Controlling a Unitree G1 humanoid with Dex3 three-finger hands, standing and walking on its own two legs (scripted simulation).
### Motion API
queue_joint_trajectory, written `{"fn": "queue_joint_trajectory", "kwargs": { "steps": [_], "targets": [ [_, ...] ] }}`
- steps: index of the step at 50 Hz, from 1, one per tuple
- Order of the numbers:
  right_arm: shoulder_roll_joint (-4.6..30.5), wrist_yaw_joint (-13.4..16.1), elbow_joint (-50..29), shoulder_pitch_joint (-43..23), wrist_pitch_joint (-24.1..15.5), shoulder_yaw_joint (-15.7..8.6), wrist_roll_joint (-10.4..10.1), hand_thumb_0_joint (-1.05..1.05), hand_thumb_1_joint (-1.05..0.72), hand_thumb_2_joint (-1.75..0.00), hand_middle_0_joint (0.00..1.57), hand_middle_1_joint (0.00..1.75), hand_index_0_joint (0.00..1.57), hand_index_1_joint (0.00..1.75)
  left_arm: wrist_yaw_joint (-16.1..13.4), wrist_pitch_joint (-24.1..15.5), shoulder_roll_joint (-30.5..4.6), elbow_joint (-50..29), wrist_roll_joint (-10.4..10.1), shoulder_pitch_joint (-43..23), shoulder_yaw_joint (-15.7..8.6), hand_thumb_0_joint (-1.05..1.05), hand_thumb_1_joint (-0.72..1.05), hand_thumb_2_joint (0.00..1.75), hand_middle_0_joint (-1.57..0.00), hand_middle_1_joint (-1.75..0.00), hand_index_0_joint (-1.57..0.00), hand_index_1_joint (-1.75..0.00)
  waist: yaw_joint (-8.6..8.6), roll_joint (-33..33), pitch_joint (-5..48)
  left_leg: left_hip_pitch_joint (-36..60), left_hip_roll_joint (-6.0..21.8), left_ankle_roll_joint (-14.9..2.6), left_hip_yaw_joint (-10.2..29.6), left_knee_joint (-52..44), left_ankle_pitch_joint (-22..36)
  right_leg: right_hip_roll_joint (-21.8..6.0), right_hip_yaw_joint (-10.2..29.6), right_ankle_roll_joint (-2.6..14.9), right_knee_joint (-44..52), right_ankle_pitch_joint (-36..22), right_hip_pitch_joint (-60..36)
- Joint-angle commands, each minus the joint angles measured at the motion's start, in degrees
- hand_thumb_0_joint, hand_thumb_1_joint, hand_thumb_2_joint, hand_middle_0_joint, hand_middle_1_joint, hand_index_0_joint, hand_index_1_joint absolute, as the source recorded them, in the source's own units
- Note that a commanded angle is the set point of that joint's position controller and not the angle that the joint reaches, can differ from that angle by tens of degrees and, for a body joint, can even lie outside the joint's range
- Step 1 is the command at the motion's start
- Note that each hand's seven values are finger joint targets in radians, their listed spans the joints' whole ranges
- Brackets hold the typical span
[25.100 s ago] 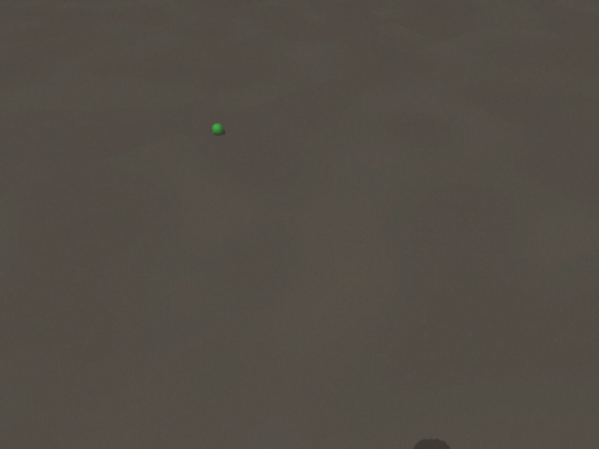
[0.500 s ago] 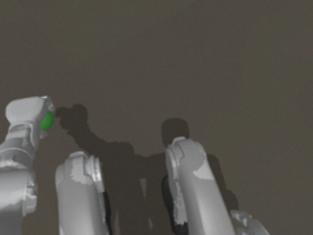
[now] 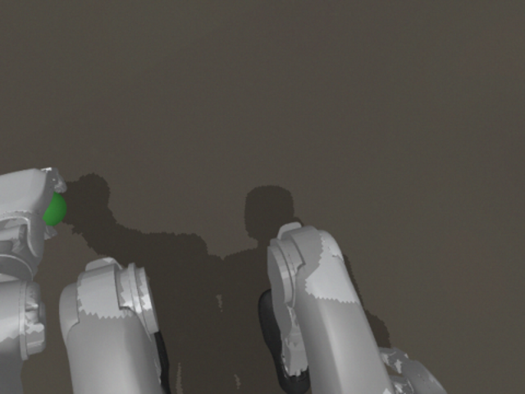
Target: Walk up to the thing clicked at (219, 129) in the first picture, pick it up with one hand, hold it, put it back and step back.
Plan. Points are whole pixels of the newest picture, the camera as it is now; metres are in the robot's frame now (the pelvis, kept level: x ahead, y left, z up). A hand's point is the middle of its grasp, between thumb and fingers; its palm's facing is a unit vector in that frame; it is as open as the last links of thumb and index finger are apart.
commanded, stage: rest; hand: left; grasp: from above
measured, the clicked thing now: (43, 208) +0.43 +0.29 -0.23
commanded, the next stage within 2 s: open in 1.04 s
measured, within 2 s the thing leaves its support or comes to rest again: rests again in 1.50 s
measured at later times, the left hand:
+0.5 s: hand (48, 215) +0.42 +0.29 -0.24, palm faces -0.45 -0.13 -0.88, open 8.7 cm
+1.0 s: hand (51, 213) +0.42 +0.29 -0.25, palm faces -0.44 -0.15 -0.89, open 8.7 cm
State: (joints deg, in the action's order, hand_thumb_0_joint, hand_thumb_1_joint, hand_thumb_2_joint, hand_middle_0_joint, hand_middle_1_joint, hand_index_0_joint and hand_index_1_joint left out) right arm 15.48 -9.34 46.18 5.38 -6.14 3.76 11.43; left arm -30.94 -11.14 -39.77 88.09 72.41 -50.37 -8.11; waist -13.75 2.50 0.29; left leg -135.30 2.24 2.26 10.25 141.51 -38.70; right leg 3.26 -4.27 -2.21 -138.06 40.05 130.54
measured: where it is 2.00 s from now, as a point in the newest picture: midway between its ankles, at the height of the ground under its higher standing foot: (224, 377)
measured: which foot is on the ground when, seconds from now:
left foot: down 0.00-1.00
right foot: down 0.00-1.00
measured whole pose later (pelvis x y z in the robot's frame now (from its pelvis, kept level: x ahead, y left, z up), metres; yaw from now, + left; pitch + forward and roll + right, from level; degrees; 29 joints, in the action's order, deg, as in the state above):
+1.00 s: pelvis +0.00 +0.01 -0.02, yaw -4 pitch +27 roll -11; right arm 17.6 -16.6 45.2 3.6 -13.7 10.4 16.9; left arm -39.2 -13.6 -48.1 98.3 74.3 -51.7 -11.0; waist -17.9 6.0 -5.4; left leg -135.7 2.0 1.9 14.8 147.9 -40.3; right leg 4.8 -7.5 -3.7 -140.6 40.1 128.9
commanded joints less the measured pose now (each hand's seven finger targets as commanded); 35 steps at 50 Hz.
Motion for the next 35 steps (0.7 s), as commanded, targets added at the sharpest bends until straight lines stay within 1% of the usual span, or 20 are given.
{"fn": "queue_joint_trajectory", "kwargs": {
  "steps": [1,2,5,6,7,8,11,13,16,17,19,20,21,23,24,26,27,28,31,35],
  "targets": [
    [14.59,0.27,-0.09,11.79,-1.08,-3.67,0.13,0.00,-0.90,-0.90,0.20,0.30,0.20,0.30,-3.36,-0.96,-16.28,-7.60,-0.86,-17.10,-2.14,0.00,0.63,0.65,-0.98,-0.64,-1.01,-0.61,0.02,-17.00,38.42,27.39,-0.67,-3.58,-7.43,-11.42,8.91,1.42,-5.65,3.44,14.29,-13.66,-20.95],
    [15.14,0.23,-0.28,12.04,-1.05,-3.68,0.35,0.00,-0.90,-0.90,0.20,0.30,0.20,0.30,-3.71,-1.37,-18.24,-8.72,-0.87,-16.84,-3.92,0.00,0.65,0.65,-0.98,-0.64,-1.02,-0.60,0.06,-16.76,39.35,27.29,-0.66,-3.56,-7.38,-11.11,10.22,1.44,-6.10,3.26,14.08,-14.98,-21.85],
    [15.43,-0.45,-0.75,11.66,-1.42,-3.39,1.10,0.00,-0.90,-0.90,0.20,0.30,0.20,0.30,-4.14,-1.86,-17.63,-5.95,0.03,-16.35,-3.92,0.00,0.67,0.65,-0.98,-0.67,-1.03,-0.62,-1.19,-17.25,38.35,27.35,-0.58,-3.37,-7.25,-9.88,11.31,1.56,-6.51,3.33,12.87,-16.36,-21.70],
    [14.79,-0.79,-0.20,11.77,-1.63,-2.73,1.33,0.00,-0.90,-0.90,0.20,0.30,0.20,0.30,-3.97,-1.79,-14.02,-3.84,0.15,-16.28,-1.33,0.00,0.67,0.64,-0.99,-0.66,-1.04,-0.62,-1.76,-17.22,37.03,27.40,-0.74,-3.29,-7.04,-10.20,10.55,1.68,-6.96,3.41,12.52,-15.64,-20.49],
    [15.50,-1.00,-0.14,11.38,-1.79,-3.00,1.77,0.00,-0.90,-0.90,0.20,0.30,0.20,0.30,-4.45,-2.21,-18.09,-4.35,0.33,-17.03,-4.08,0.00,0.68,0.63,-0.99,-0.66,-1.04,-0.61,-1.85,-17.85,37.27,27.35,-0.56,-3.30,-6.78,-9.77,10.55,1.85,-7.10,3.37,12.45,-15.78,-20.80],
    [15.29,-1.20,-0.76,10.76,-2.12,-2.63,1.62,0.00,-0.90,-0.90,0.20,0.30,0.20,0.30,-4.40,-2.32,-16.13,-3.02,0.01,-16.44,-2.48,0.00,0.68,0.62,-0.99,-0.65,-1.04,-0.60,-1.18,-17.61,36.08,27.10,-0.65,-3.26,-6.57,-9.86,9.11,1.80,-7.04,3.56,12.52,-14.01,-19.28],
    [15.57,-1.84,-0.15,10.51,-2.46,-1.87,2.31,0.00,-0.90,-0.90,0.20,0.30,0.20,0.30,-5.31,-2.24,-16.31,-2.04,0.62,-14.55,-2.39,0.00,0.67,0.60,-0.98,-0.64,-1.04,-0.59,-1.11,-19.08,36.03,28.00,-0.71,-3.01,-6.32,-10.28,8.78,2.03,-7.64,3.65,12.07,-13.65,-19.54],
    [16.36,-2.04,-0.72,10.28,-2.64,-2.25,2.52,0.00,-0.90,-0.90,0.20,0.30,0.20,0.30,-6.34,-2.70,-19.56,-5.65,0.57,-15.51,-4.82,0.00,0.69,0.62,-0.99,-0.65,-1.04,-0.60,-1.14,-21.45,37.26,29.23,-0.58,-2.84,-6.26,-10.03,10.40,2.00,-8.12,3.64,11.17,-15.36,-19.96],
    [16.97,-2.78,-0.77,9.92,-3.36,-1.91,3.19,0.00,-0.90,-0.90,0.20,0.30,0.20,0.30,-6.97,-2.66,-19.24,-4.64,1.33,-17.36,-4.20,0.00,0.69,0.65,-1.02,-0.64,-1.05,-0.60,-2.85,-20.92,35.34,28.10,-0.48,-2.89,-6.19,-8.62,10.41,1.97,-8.42,3.49,10.81,-15.63,-19.09],
    [16.83,-2.78,-0.35,10.12,-3.15,-2.07,2.97,0.00,-0.90,-0.90,0.20,0.30,0.20,0.30,-7.41,-2.64,-20.45,-5.08,1.01,-15.30,-5.79,0.00,0.69,0.64,-1.00,-0.64,-1.05,-0.60,-1.54,-21.26,37.02,28.51,-0.13,-2.90,-6.04,-8.85,11.45,2.30,-7.76,3.44,11.40,-16.93,-21.05],
    [17.13,-3.00,-0.10,10.26,-3.23,-2.15,3.37,0.00,-0.90,-0.90,0.20,0.30,0.20,0.30,-8.18,-2.53,-20.58,-5.10,1.01,-14.41,-6.62,0.00,0.69,0.64,-1.00,-0.65,-1.05,-0.60,-1.66,-21.76,36.52,28.23,-0.31,-2.78,-6.06,-9.16,10.90,2.14,-8.30,3.43,11.11,-16.01,-20.40],
    [16.92,-3.11,-0.35,9.71,-3.19,-1.98,3.23,0.00,-0.90,-0.90,0.20,0.30,0.20,0.30,-8.26,-2.23,-20.19,-4.14,1.03,-14.01,-6.24,0.00,0.70,0.61,-0.99,-0.65,-1.04,-0.60,-1.53,-22.22,35.99,28.31,-0.23,-2.58,-5.74,-9.34,10.19,2.29,-8.46,3.78,10.42,-15.27,-19.27],
    [16.04,-3.42,-0.54,8.46,-3.47,-1.71,3.33,0.00,-0.90,-0.90,0.20,0.30,0.20,0.30,-7.86,-2.20,-17.09,-3.62,0.94,-15.41,-3.07,0.00,0.70,0.64,-1.00,-0.65,-1.05,-0.60,-2.05,-22.50,35.53,28.66,-0.13,-2.55,-5.74,-8.99,9.27,2.38,-8.35,3.82,10.49,-14.44,-18.08],
    [16.68,-3.99,-0.47,9.31,-4.22,-1.12,3.89,0.00,-0.90,-0.90,0.20,0.30,0.20,0.30,-7.97,-2.43,-17.92,-2.81,1.13,-18.51,-2.32,0.00,0.72,0.63,-1.01,-0.66,-1.06,-0.61,-4.12,-22.07,33.99,27.18,-0.19,-2.78,-5.34,-8.09,8.75,2.40,-8.44,3.61,10.31,-14.44,-18.54],
    [16.85,-4.07,0.23,9.22,-4.50,-1.08,3.75,0.00,-0.90,-0.90,0.20,0.30,0.20,0.30,-8.23,-2.47,-17.80,-1.84,0.51,-17.56,-2.53,0.00,0.72,0.63,-1.02,-0.66,-1.07,-0.61,-3.58,-21.18,33.22,26.49,-0.20,-2.83,-5.14,-8.29,7.73,2.38,-8.70,3.63,10.59,-13.23,-18.01],
    [18.32,-4.14,-0.32,9.72,-5.02,-1.19,3.78,0.00,-0.90,-0.90,0.20,0.30,0.20,0.30,-8.83,-2.40,-21.69,-1.52,1.06,-16.15,-5.16,0.00,0.74,0.65,-1.03,-0.65,-1.08,-0.60,-3.17,-20.69,32.92,26.98,-0.25,-2.84,-5.23,-8.02,8.59,2.23,-8.98,3.47,10.68,-13.81,-18.62],
    [17.76,-4.41,-0.56,9.25,-5.14,-0.85,3.88,0.00,-0.90,-0.90,0.20,0.30,0.20,0.30,-8.71,-2.30,-20.36,-1.51,1.40,-15.94,-3.85,0.00,0.73,0.65,-1.03,-0.64,-1.08,-0.60,-2.90,-21.68,33.31,27.10,-0.11,-2.76,-5.29,-7.96,9.22,2.51,-8.54,3.58,10.51,-14.46,-19.25],
    [18.04,-4.43,0.40,10.01,-5.00,-0.83,4.21,0.00,-0.90,-0.90,0.20,0.30,0.20,0.30,-9.39,-2.32,-22.59,-0.17,1.08,-14.64,-6.73,0.00,0.74,0.65,-1.04,-0.65,-1.08,-0.60,-3.04,-20.48,33.59,26.06,0.00,-2.88,-5.07,-7.93,9.14,2.62,-8.95,3.42,10.89,-14.43,-20.04],
    [17.63,-4.92,-0.88,8.40,-5.61,-0.46,4.29,0.00,-0.90,-0.90,0.20,0.30,0.20,0.30,-8.99,-2.25,-17.80,-0.03,0.40,-15.88,-2.92,0.00,0.73,0.65,-1.02,-0.66,-1.07,-0.61,-3.68,-20.50,32.72,25.95,-0.06,-2.80,-4.90,-7.76,8.91,2.69,-9.20,3.46,10.83,-14.30,-18.96],
    [18.49,-5.32,-0.62,8.63,-6.20,0.09,4.19,0.00,-0.90,-0.90,0.20,0.30,0.20,0.30,-9.18,-2.49,-20.50,0.48,0.16,-15.28,-3.44,0.00,0.74,0.64,-1.02,-0.67,-1.07,-0.62,-3.56,-21.39,33.29,26.86,0.07,-2.79,-4.45,-8.06,9.65,2.83,-9.60,3.30,10.43,-15.30,-20.30]
  ]
}}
